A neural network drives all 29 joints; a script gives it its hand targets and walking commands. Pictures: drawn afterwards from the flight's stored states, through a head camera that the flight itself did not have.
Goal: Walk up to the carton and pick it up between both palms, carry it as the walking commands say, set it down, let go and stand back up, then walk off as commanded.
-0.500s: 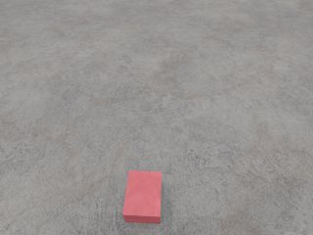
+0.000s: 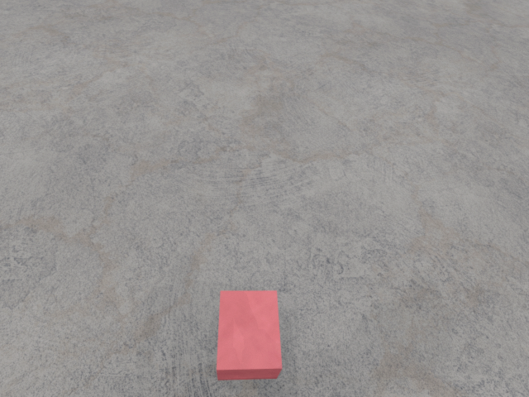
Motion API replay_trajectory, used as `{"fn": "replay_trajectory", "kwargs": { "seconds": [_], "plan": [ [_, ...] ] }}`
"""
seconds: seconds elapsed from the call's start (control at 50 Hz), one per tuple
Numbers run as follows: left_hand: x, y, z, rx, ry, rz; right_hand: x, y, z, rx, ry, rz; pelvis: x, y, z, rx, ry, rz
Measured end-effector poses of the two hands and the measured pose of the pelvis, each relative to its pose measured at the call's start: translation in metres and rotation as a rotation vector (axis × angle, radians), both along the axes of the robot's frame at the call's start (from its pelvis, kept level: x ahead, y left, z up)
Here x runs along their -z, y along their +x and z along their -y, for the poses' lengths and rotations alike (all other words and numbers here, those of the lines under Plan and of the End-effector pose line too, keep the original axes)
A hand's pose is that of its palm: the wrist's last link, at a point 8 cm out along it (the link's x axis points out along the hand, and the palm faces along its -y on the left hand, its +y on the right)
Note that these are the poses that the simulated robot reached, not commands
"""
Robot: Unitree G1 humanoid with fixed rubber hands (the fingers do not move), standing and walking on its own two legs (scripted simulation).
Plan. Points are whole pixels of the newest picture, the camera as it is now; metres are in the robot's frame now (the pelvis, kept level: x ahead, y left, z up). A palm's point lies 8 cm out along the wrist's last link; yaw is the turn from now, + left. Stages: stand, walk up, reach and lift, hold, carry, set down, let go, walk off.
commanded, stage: walk up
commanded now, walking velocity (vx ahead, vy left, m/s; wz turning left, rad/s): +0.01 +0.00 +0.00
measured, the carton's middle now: (248, 334) +0.43 +0.00 -0.70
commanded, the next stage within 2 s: stand in 0.78 s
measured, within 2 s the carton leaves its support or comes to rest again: neither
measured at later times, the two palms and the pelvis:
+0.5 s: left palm out of the picture +0.00 +0.19 -0.14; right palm out of the picture +0.00 -0.23 -0.15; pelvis +0.02 -0.01 +0.00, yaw +0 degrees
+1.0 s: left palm out of the picture +0.00 +0.19 -0.15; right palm out of the picture +0.01 -0.24 -0.15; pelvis +0.03 -0.02 +0.00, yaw +1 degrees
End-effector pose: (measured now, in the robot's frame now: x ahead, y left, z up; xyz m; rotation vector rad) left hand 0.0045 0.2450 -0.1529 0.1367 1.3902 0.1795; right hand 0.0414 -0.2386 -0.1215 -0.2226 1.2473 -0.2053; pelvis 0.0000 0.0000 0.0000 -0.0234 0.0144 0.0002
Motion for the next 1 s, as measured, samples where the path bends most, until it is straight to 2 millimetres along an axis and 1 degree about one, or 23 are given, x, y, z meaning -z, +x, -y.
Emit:
{"fn": "replay_trajectory", "kwargs": {
  "seconds": [0.08,0.16,0.26,0.44,0.58,0.7,0.82,0.92,0.98,1.0],
  "plan": [
    [-0.002,0.020,0.010,0.017,-0.016,0.032,0.006,-0.009,-0.009,0.031,0.030,-0.026,-0.001,0.004,-0.003,0.003,0.014,0.005],
    [-0.003,0.029,0.021,0.028,-0.010,0.059,0.019,-0.023,-0.012,0.062,0.071,-0.070,0.003,0.006,0.001,0.009,0.043,0.015],
    [-0.011,0.023,0.034,0.015,-0.013,0.053,0.025,-0.035,-0.016,0.078,0.115,-0.112,-0.002,0.012,0.005,0.001,0.025,0.032],
    [-0.010,0.001,0.049,-0.012,-0.028,-0.018,0.026,-0.045,-0.013,0.085,0.123,-0.165,-0.003,0.020,0.013,-0.005,0.024,0.038],
    [-0.008,-0.015,0.060,-0.035,-0.043,-0.071,0.025,-0.046,-0.007,0.084,0.111,-0.193,-0.003,0.025,0.017,-0.006,0.025,0.036],
    [-0.007,-0.019,0.065,-0.042,-0.045,-0.095,0.025,-0.044,-0.005,0.085,0.108,-0.203,-0.003,0.028,0.020,-0.005,0.025,0.034],
    [-0.007,-0.017,0.065,-0.040,-0.040,-0.098,0.026,-0.042,-0.005,0.086,0.111,-0.209,-0.003,0.031,0.022,-0.006,0.027,0.030],
    [-0.008,-0.012,0.060,-0.033,-0.026,-0.085,0.026,-0.039,-0.003,0.078,0.110,-0.209,-0.002,0.033,0.023,-0.009,0.028,0.025],
    [-0.009,-0.009,0.055,-0.029,-0.014,-0.076,0.026,-0.036,0.001,0.072,0.102,-0.203,-0.002,0.034,0.024,-0.010,0.028,0.023],
    [-0.008,-0.003,0.053,-0.036,-0.015,-0.059,0.026,-0.029,0.003,0.076,0.104,-0.182,0.000,0.034,0.024,-0.010,0.030,-0.013]
  ]
}}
